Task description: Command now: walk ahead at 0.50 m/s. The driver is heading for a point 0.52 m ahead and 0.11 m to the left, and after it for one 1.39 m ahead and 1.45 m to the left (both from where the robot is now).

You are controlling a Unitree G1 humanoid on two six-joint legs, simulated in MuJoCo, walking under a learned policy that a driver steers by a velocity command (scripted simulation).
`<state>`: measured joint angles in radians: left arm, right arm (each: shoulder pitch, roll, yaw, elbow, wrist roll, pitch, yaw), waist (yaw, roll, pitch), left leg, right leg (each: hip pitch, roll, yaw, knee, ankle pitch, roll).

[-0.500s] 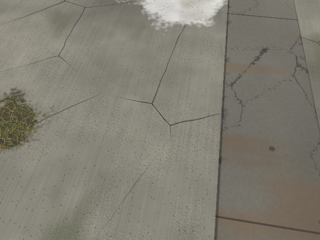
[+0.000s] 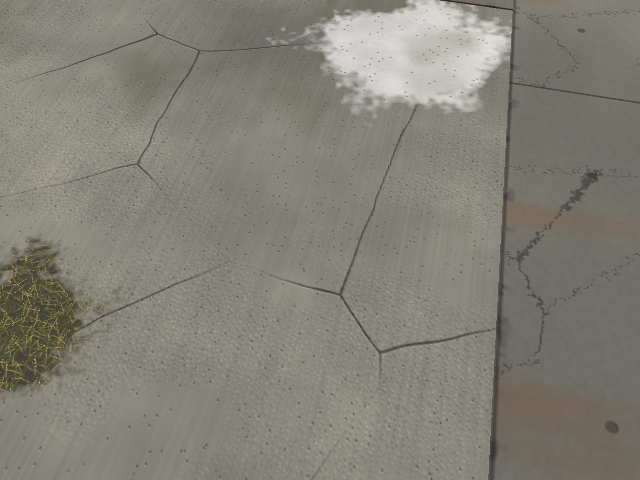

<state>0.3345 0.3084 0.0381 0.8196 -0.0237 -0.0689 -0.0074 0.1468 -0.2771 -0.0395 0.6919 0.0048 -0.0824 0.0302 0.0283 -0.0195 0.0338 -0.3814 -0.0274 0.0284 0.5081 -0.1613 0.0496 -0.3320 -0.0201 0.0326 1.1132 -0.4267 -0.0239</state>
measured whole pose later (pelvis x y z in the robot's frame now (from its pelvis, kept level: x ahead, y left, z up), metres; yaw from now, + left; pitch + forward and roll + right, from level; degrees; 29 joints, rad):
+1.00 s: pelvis +0.54 +0.02 -0.02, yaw +19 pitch +1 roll -1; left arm 0.28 0.30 0.07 0.86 -0.01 -0.05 0.01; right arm 0.11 -0.29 -0.08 0.68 0.02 -0.03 0.04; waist 0.03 0.01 0.08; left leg -0.48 -0.04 0.05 0.65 -0.18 0.11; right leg -0.13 -0.07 -0.12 0.97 -0.49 0.02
